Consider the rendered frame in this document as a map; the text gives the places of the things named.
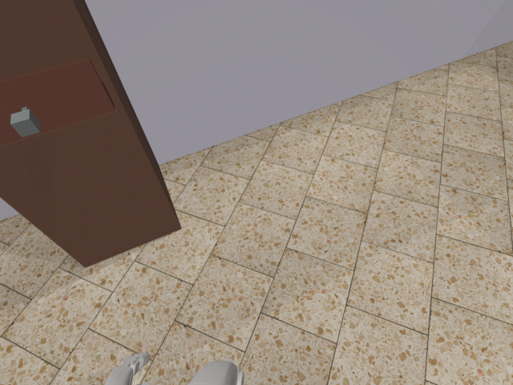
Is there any handle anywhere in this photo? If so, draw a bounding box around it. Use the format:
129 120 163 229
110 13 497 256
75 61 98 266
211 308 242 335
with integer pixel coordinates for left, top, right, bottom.
10 107 40 138

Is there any robot left hand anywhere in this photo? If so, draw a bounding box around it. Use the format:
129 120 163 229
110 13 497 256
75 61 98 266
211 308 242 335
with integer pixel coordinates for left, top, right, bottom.
104 352 151 385

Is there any cabinet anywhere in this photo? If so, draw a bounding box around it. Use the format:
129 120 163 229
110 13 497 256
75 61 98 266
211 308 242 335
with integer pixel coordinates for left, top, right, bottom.
0 0 182 268

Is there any left robot thigh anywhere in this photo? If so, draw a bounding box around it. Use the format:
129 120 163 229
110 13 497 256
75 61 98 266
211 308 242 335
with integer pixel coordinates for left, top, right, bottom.
188 360 244 385

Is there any drawer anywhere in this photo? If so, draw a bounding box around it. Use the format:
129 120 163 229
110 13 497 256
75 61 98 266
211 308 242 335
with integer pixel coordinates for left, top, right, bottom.
0 58 115 145

